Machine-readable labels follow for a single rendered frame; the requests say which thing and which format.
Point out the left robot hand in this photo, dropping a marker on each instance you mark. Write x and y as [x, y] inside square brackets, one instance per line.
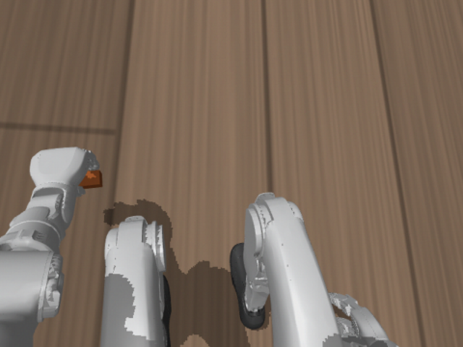
[66, 165]

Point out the right robot foot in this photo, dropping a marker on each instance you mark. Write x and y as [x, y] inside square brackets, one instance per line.
[251, 320]

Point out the left robot arm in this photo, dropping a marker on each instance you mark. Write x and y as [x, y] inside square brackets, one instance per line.
[31, 281]

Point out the small box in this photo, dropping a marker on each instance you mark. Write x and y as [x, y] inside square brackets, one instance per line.
[93, 179]

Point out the right robot hand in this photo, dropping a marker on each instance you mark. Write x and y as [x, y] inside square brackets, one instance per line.
[364, 329]

